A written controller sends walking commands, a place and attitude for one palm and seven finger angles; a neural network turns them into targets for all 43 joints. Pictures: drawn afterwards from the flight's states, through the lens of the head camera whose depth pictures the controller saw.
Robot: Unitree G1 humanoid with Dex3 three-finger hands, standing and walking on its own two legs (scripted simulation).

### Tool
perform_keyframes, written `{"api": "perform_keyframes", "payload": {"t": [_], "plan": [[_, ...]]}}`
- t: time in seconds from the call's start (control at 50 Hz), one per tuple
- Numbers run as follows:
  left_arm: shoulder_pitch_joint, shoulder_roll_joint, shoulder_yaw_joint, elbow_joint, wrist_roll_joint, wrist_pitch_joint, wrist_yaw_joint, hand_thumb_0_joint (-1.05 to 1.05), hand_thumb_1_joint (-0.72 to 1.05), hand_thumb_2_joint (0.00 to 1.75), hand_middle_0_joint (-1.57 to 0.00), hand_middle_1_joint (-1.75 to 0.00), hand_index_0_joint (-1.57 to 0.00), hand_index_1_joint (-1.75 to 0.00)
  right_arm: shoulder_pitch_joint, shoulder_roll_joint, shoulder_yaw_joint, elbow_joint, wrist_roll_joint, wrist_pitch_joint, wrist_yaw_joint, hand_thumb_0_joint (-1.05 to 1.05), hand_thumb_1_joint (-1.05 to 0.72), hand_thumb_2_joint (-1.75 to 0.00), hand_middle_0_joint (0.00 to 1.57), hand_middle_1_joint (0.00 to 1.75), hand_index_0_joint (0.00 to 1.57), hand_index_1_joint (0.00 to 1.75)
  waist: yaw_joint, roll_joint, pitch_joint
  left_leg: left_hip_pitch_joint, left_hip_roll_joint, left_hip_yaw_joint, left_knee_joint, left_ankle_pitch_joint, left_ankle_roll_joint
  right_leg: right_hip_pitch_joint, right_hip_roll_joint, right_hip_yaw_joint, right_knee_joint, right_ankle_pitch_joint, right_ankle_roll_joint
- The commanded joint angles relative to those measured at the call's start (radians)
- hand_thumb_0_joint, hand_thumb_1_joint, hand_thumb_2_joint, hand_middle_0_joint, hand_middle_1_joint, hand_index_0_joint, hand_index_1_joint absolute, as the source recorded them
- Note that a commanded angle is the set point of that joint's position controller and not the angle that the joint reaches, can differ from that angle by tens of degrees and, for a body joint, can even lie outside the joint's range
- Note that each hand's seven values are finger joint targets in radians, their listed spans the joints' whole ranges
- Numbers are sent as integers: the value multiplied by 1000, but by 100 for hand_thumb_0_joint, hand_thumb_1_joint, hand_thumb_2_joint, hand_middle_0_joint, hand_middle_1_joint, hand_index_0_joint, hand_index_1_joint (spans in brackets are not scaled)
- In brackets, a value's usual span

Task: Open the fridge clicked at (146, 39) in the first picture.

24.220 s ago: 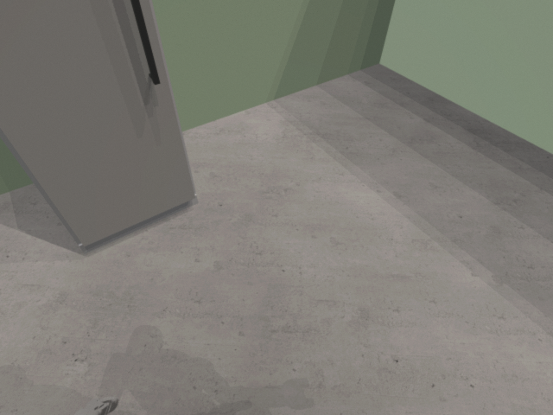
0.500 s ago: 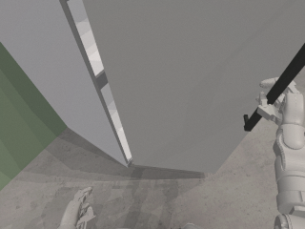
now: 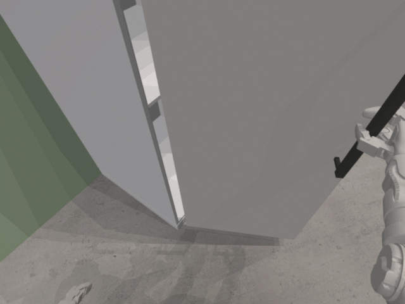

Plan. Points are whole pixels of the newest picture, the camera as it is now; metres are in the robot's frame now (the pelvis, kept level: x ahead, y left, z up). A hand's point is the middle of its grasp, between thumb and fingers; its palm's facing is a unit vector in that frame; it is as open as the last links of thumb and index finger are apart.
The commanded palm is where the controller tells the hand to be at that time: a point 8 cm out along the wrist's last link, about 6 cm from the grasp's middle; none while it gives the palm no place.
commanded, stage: loosen the grip on the handle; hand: right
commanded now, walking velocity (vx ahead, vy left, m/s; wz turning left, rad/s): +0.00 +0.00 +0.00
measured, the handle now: (390, 95) +0.48 -0.28 +0.18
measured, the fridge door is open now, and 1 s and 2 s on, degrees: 62 63 63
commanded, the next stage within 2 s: slip the hand off the handle in 0.44 s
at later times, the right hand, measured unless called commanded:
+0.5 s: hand (367, 151) +0.43 -0.28 +0.07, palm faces +0.28 +0.93 -0.22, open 14.0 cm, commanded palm +0.39 -0.31 +0.09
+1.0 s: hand (403, 164) +0.41 -0.34 +0.07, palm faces +0.32 +0.92 -0.22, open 14.7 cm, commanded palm +0.37 -0.38 +0.08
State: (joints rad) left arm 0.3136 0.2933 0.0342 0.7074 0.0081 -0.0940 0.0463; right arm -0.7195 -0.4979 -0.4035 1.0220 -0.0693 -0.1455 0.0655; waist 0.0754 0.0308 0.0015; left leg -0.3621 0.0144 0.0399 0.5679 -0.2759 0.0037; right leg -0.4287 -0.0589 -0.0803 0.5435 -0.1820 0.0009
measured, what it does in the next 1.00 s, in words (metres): stands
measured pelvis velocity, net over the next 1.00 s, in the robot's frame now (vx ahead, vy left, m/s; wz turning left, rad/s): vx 0.03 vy -0.01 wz -0.03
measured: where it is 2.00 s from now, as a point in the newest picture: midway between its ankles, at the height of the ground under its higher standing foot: outside the picture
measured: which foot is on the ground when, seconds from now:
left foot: down 0.00-1.00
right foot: down 0.00-1.00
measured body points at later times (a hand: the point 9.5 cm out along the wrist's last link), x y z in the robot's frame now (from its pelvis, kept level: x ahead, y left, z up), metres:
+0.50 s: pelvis +0.02 -0.02 -0.01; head +0.07 -0.02 +0.44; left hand +0.10 +0.24 -0.12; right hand +0.41 -0.33 +0.09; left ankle +0.01 +0.12 -0.73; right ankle +0.06 -0.12 -0.73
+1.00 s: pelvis +0.03 -0.01 -0.02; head +0.08 -0.03 +0.43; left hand +0.13 +0.26 -0.12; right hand +0.39 -0.39 +0.08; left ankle +0.01 +0.12 -0.73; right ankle +0.06 -0.12 -0.73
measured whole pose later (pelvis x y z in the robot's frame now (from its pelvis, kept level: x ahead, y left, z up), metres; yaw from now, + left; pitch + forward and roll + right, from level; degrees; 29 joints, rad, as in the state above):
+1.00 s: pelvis +0.03 -0.01 -0.02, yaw -2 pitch +9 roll +2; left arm 0.33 0.28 -0.01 0.67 -0.03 -0.08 0.09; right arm -0.50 -0.55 -0.43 0.81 0.04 -0.16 0.17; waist 0.02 0.00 -0.06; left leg -0.47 0.02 0.07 0.69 -0.38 -0.01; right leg -0.59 -0.05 -0.03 0.74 -0.31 -0.01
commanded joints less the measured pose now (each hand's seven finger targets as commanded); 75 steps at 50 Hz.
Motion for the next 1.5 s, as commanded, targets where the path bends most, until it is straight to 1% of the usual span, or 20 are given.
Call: {"api": "perform_keyframes", "payload": {"t": [0.0, 0.04, 0.08, 0.2, 0.22, 0.24, 0.32, 0.5, 0.52, 0.56, 0.68, 0.82, 0.98, 1.02, 1.08, 1.12, 1.18, 1.22, 1.38, 1.48], "plan": [[21, 156, 53, -131, -16, -19, -11, 0, 90, 90, -20, -30, -20, -30, -242, -208, 13, -230, 24, -100, -21, 0, 7, -43, 45, 140, 45, 140, -40, -67, -308, -60, -23, -6, -76, 31, 23, 164, 49, 15, -16, -35, -44], [9, 165, 42, -140, -37, -15, -4, 0, 90, 90, -20, -30, -20, -30, -264, -235, 9, -218, 50, -79, -22, 0, 31, -32, 45, 140, 45, 140, -31, -10, -244, -91, -14, -25, -104, -109, 15, 103, 53, 21, -30, -168, -47], [-1, 155, 35, -146, -47, -16, 8, 0, 90, 90, -20, -30, -20, -30, -327, -227, 54, -269, 50, -70, -26, 0, 55, -20, 42, 137, 42, 137, -25, -58, -241, -93, -9, -39, -106, -145, 11, 97, 53, 19, -26, -203, -49], [26, 142, 31, -123, -39, -35, 21, 0, 90, 90, -20, -30, -20, -30, -356, -188, 74, -366, 61, -71, -76, 0, 55, -20, 34, 127, 34, 127, -13, -81, -306, -121, -30, -14, -61, -83, 12, 146, 44, 57, -4, -171, -43], [33, 145, 33, -118, -33, -38, 21, 0, 90, 90, -20, -30, -20, -30, -360, -210, 46, -399, 62, -80, -85, 0, 55, -20, 33, 125, 33, 125, -21, -96, -343, -113, -33, -11, -50, -53, 14, 164, 43, 62, 3, -134, -42], [46, 158, 34, -103, -28, -31, 27, 0, 90, 90, -20, -30, -20, -30, -287, -343, -67, -333, 50, -83, -93, 0, 55, -20, 32, 123, 32, 123, -39, -52, -330, -94, -33, -11, -40, -31, 14, 131, 40, 64, 18, -99, -43], [44, 134, 27, -111, -25, -34, 27, 0, 90, 90, -20, -30, -20, -30, -295, -218, 33, -432, 64, -94, -74, 0, 55, -20, 26, 117, 26, 117, -25, -130, -383, -102, -39, -2, -10, 76, 13, 200, 37, 62, 52, 32, -38], [52, 120, 28, -114, -30, -36, 22, 0, 90, 90, -20, -30, -20, -30, -187, -160, 43, -551, 90, -50, -68, 0, 55, -20, 25, 115, 25, 115, -34, -115, -397, -88, -46, 16, 19, 208, 12, 242, 31, 83, 78, 214, -31], [75, 132, 30, -91, -23, -27, 28, 0, 90, 90, -20, -30, -20, -30, -116, -265, -64, -409, 77, -39, -74, 0, 55, -20, 25, 115, 25, 115, -46, -55, -325, -97, -45, 17, 23, 201, 12, 173, 32, 85, 85, 192, -31], [62, 132, 24, -121, -25, -16, 31, 0, 90, 90, -20, -30, -20, -30, -114, -302, -87, -461, 81, -47, -57, 0, 55, -20, 25, 115, 25, 115, -60, -44, -348, -49, -42, 9, 29, 233, 10, 129, 47, 65, 94, 186, -42], [59, 123, 28, -135, -29, -12, 36, 0, 90, 90, -20, -30, -20, -30, -122, -283, -56, -536, 100, -74, 14, 0, 55, -20, 25, 115, 25, 115, -49, -130, -410, -72, -49, 0, 38, 254, 11, 194, 40, 65, 118, 243, -39], [66, 137, 27, -124, -41, -16, 48, 0, 90, 90, -20, -30, -20, -30, -132, -275, -28, -462, 129, -56, 83, 0, 55, -20, 25, 115, 25, 115, -25, -110, -336, -133, -48, 10, 22, 178, 10, 159, 41, 82, 111, 156, -38], [90, 150, 23, -121, -33, -14, 57, 0, 90, 90, -20, -30, -20, -30, -166, -433, -131, -415, 119, -108, 112, 0, 55, -20, 25, 115, 25, 115, -44, -130, -406, -113, -49, -1, 39, 171, 13, 135, 47, 84, 133, 144, -42], [87, 144, 19, -129, -35, -14, 54, 0, 90, 90, -20, -30, -20, -30, -139, -394, -100, -391, 122, -108, 128, 0, 55, -20, 25, 115, 25, 115, -43, -148, -386, -133, -51, 6, 43, 161, 13, 135, 45, 85, 131, 144, -39], [100, 157, 21, -132, -34, -8, 58, 0, 90, 90, -20, -30, -20, -30, -111, -502, -189, -348, 127, -103, 146, 0, 55, -20, 25, 115, 25, 115, -57, -119, -390, -112, -51, 0, 45, 167, 11, 89, 46, 80, 137, 132, -43], [94, 148, 16, -146, -37, -8, 54, 0, 90, 90, -20, -30, -20, -30, -100, -427, -124, -335, 132, -95, 169, 0, 55, -20, 25, 115, 25, 115, -50, -135, -364, -129, -52, 5, 46, 159, 8, 82, 47, 75, 135, 121, -43], [92, 147, 27, -170, -39, -9, 47, 0, 90, 90, -20, -30, -20, -30, 24, -426, -155, -429, 159, -101, 182, 0, 55, -20, 25, 115, 25, 115, -77, -150, -432, -110, -60, 8, 56, 183, 13, 126, 44, 76, 144, 179, -41], [78, 144, 26, -177, -44, -12, 45, 0, 90, 90, -20, -30, -20, -30, 70, -371, -136, -449, 187, -94, 183, 0, 55, -20, 25, 115, 25, 115, -70, -124, -377, -134, -64, 14, 51, 156, 10, 111, 40, 79, 138, 151, -41], [15, 134, 21, -201, -43, -39, 49, 0, 90, 90, -20, -30, -20, -30, 207, -374, -185, -698, 213, -66, 127, 0, 55, -20, 25, 115, 25, 115, -88, -149, -359, -115, -64, 18, 61, 116, 11, 104, 40, 87, 119, 108, -39], [-29, 119, 10, -201, -42, -72, 64, 0, 90, 90, -20, -30, -20, -30, 265, -301, -136, -801, 223, -58, 110, 0, 55, -20, 25, 115, 25, 115, -83, -182, -331, -132, -63, 22, 53, 75, 13, 134, 36, 100, 106, 73, -32]]}}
